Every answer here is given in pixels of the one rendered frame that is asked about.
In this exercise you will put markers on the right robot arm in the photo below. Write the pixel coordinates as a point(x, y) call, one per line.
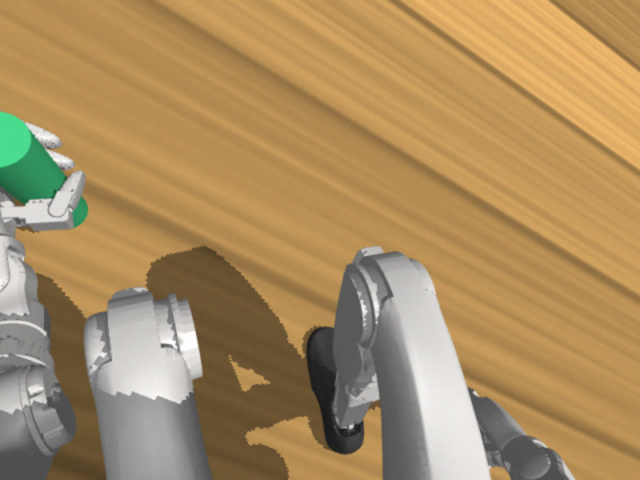
point(527, 458)

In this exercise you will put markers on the left robot hand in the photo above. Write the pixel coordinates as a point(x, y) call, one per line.
point(44, 214)

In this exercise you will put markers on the left robot arm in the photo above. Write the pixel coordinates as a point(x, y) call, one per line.
point(36, 418)

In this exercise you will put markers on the right robot hand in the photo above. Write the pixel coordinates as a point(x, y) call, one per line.
point(496, 426)

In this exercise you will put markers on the right robot foot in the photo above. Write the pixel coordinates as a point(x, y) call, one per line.
point(322, 372)

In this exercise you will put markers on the can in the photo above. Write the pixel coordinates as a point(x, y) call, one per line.
point(27, 171)

